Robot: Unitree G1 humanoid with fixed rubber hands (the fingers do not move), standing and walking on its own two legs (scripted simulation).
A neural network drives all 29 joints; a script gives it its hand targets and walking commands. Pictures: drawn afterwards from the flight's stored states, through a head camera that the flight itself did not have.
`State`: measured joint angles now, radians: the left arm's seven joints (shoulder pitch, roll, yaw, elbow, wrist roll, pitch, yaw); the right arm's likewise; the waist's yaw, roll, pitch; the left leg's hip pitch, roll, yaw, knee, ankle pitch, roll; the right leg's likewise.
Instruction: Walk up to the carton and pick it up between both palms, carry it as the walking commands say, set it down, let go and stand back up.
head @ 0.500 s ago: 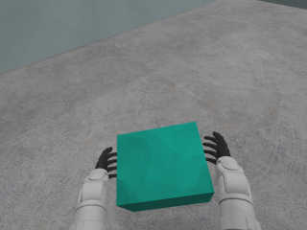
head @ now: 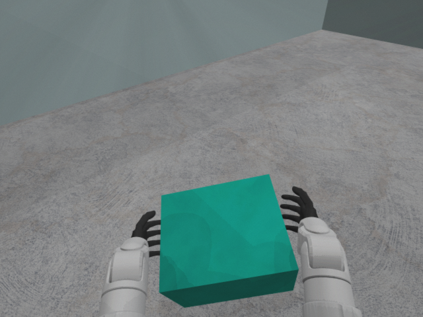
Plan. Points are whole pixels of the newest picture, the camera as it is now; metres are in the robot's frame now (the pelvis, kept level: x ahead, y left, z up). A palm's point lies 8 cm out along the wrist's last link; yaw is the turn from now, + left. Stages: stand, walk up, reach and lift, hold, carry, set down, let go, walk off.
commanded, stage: reach and lift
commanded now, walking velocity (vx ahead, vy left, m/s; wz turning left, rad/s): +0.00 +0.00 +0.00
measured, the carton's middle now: (226, 242) +0.33 -0.02 -0.03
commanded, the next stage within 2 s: hold in 1.12 s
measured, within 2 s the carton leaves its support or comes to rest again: neither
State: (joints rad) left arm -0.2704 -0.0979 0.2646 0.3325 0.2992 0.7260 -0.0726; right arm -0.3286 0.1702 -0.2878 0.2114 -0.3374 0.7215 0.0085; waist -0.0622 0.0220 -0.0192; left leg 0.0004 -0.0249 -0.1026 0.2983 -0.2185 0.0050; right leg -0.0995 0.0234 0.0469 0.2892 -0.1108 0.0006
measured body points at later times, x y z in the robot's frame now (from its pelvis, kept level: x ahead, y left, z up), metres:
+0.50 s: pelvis -0.01 +0.01 +0.00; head -0.05 -0.01 +0.45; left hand +0.28 +0.17 +0.02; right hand +0.30 -0.17 +0.05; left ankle -0.03 +0.12 -0.75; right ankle +0.04 -0.12 -0.75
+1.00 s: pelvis -0.01 -0.01 +0.00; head -0.04 -0.03 +0.45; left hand +0.28 +0.15 +0.02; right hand +0.30 -0.18 +0.05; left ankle -0.03 +0.12 -0.75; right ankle +0.04 -0.12 -0.75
